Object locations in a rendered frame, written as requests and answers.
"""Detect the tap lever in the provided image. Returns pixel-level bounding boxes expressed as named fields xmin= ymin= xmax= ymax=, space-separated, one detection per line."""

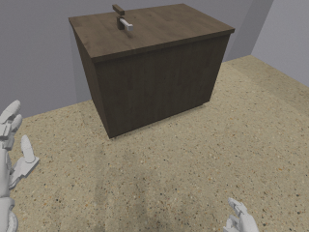
xmin=120 ymin=18 xmax=133 ymax=31

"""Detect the robot left forearm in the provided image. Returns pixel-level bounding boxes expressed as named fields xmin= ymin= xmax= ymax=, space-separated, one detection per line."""
xmin=0 ymin=197 xmax=18 ymax=232

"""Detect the left robot hand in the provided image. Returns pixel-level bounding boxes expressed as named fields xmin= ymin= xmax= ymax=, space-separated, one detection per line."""
xmin=0 ymin=100 xmax=40 ymax=198

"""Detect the right robot hand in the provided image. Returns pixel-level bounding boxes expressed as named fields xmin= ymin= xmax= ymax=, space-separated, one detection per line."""
xmin=223 ymin=197 xmax=259 ymax=232

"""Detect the counter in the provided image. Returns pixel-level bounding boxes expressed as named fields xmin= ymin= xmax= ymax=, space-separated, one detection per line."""
xmin=68 ymin=3 xmax=236 ymax=139

